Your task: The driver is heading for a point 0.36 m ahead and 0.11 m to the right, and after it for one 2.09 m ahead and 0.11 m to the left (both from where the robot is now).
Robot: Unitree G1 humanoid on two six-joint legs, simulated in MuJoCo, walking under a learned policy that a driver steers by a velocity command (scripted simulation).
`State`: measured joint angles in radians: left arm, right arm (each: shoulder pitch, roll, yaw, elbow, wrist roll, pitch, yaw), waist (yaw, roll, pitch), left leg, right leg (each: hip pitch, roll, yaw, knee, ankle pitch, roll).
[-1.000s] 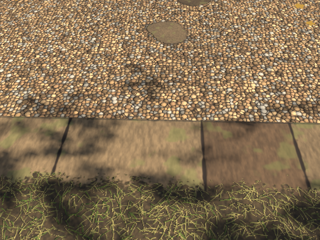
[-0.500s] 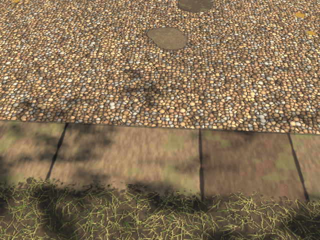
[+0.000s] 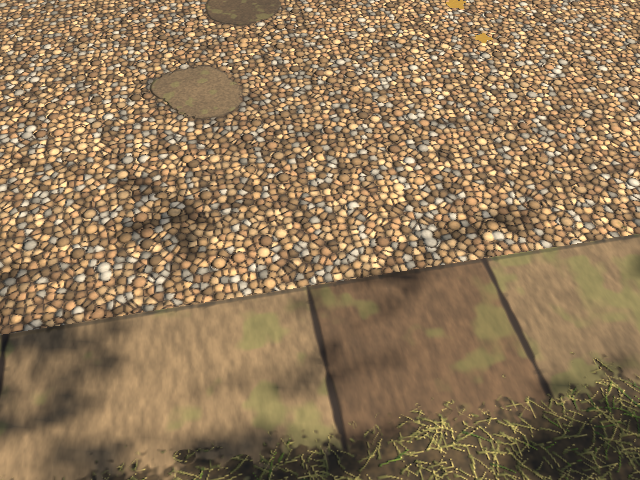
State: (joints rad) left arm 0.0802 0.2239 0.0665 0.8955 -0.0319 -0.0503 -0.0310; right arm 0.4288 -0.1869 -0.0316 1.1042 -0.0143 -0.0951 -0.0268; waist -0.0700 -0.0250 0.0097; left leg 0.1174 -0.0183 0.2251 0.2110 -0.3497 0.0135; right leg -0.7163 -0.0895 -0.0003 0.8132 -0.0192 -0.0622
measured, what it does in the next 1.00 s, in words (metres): walks ahead: right foot, then left foot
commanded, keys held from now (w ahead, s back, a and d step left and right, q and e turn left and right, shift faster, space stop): w+e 0.20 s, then e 0.22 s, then q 0.58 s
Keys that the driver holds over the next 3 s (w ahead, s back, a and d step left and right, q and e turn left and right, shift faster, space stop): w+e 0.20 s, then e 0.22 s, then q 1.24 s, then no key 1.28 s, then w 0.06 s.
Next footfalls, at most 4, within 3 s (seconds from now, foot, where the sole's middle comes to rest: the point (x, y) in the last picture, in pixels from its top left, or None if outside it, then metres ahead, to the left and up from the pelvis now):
0.14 right None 0.26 -0.12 -0.77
0.60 left None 0.49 0.01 -0.77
0.96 right None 0.38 -0.21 -0.77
1.40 left None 0.38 0.05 -0.77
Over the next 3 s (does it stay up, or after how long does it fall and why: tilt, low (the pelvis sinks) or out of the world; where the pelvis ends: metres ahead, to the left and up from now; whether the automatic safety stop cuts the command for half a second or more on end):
stays up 0.36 -0.05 0.00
